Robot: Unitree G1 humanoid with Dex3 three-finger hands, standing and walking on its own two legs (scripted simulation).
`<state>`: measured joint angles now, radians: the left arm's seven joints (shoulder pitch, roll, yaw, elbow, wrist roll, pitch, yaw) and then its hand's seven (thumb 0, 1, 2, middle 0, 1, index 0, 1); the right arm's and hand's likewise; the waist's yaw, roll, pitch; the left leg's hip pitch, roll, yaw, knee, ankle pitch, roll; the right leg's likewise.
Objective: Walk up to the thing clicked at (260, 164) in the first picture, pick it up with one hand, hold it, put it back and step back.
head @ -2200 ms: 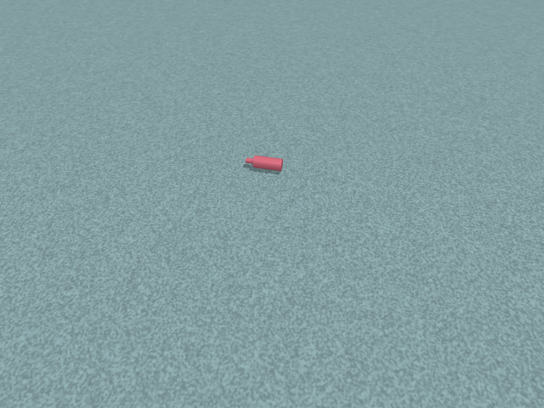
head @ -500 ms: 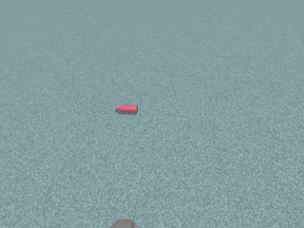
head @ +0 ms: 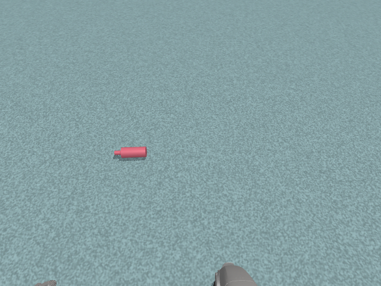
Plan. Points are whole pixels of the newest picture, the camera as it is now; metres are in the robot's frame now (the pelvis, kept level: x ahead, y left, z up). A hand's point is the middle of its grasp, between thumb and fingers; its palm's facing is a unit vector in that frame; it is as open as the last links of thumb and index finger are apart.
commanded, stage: walk up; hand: left
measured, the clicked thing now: (130, 152) +0.96 +0.32 -0.74
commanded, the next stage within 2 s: none
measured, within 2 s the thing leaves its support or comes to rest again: neither
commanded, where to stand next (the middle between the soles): +0.53 +0.05 m, yaw +0 degrees
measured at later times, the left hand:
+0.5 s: hand (64, 257) +0.22 +0.30 -0.14, palm faces -0.01 -0.92 -0.40, open 7.4 cm
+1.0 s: hand (86, 168) +0.47 +0.30 -0.14, palm faces -0.09 -0.91 -0.40, open 7.4 cm
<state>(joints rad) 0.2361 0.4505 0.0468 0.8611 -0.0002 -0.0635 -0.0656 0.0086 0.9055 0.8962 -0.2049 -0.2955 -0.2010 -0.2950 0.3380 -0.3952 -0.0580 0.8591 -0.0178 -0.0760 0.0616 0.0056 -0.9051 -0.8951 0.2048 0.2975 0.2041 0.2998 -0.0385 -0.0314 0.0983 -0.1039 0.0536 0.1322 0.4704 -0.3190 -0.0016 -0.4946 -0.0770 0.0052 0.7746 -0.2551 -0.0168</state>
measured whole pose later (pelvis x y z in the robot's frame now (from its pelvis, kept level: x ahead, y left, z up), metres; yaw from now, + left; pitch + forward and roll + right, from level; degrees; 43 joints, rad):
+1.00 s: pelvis +0.37 +0.03 -0.02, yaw -1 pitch -3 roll +0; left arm 0.24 0.40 0.05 0.87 0.02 -0.08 -0.04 0.01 0.90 0.90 -0.21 -0.30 -0.20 -0.30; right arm 0.38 -0.42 -0.06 0.83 -0.01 -0.04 0.05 0.01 -0.91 -0.90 0.20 0.30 0.20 0.30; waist -0.04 0.04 0.11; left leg -0.15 0.06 0.08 0.67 -0.45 0.02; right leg -0.37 -0.02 -0.06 0.58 -0.16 -0.03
